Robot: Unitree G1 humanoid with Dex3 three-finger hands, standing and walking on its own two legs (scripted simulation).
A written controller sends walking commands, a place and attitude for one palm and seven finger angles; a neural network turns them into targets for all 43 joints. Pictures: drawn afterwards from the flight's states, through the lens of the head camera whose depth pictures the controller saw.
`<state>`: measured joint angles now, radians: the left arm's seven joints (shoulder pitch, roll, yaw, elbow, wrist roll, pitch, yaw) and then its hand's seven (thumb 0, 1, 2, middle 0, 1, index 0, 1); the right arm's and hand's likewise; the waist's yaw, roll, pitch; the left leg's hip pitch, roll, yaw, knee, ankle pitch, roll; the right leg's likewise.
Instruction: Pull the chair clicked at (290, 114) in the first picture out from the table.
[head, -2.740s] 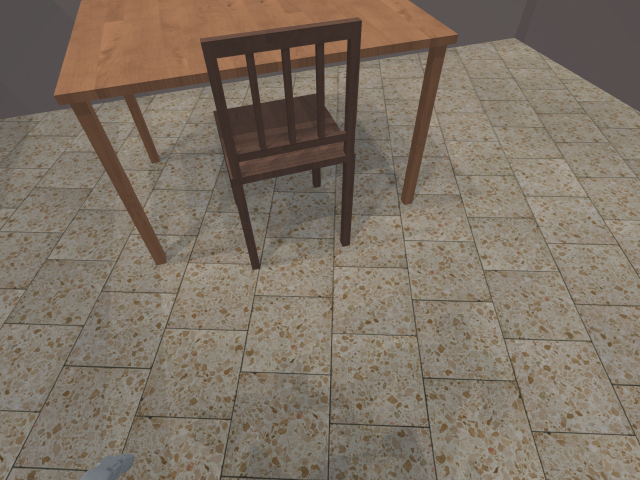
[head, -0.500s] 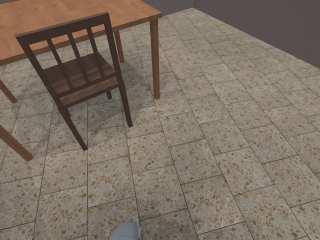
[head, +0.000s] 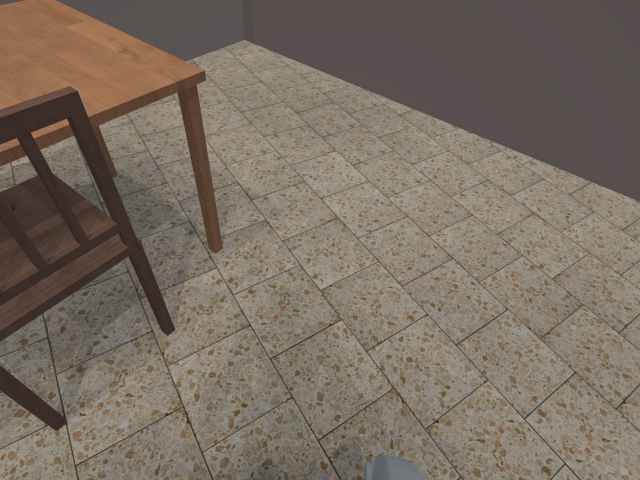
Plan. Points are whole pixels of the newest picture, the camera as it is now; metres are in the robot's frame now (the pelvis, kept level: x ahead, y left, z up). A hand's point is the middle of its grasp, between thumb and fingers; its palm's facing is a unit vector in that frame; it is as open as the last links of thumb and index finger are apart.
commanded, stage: walk to a spot facing it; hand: left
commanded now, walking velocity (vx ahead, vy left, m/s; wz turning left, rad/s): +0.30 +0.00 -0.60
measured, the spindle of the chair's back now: (7, 218) +0.52 +0.63 -0.08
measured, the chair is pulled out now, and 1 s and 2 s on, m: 0.00 0.00 0.00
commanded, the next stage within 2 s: turn to face it in 0.56 s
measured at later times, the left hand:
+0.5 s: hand (275, 360) +0.34 +0.10 -0.17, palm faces -0.28 -0.94 -0.20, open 7.3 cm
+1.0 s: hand (258, 326) +0.41 +0.14 -0.19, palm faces -0.26 -0.95 -0.17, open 7.4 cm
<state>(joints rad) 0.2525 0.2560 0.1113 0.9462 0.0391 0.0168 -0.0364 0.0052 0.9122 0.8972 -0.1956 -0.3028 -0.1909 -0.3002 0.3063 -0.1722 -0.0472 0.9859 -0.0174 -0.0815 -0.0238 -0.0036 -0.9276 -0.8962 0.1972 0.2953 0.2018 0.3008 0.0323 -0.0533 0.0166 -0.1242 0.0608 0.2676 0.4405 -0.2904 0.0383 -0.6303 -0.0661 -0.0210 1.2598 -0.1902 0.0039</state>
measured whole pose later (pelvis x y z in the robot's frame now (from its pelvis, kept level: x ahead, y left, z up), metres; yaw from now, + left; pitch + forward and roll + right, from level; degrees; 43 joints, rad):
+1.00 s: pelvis +0.34 -0.02 +0.00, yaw -20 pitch -2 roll -1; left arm 0.28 0.19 0.04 1.05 0.02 0.01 0.02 0.01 0.91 0.90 -0.20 -0.30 -0.20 -0.30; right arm 0.16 -0.14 0.00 0.98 -0.02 -0.01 -0.01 0.00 -0.91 -0.90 0.20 0.30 0.20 0.30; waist 0.03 -0.04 0.04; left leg -0.26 0.00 0.06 0.51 -0.22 0.05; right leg -0.32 -0.01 -0.02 0.94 -0.53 0.03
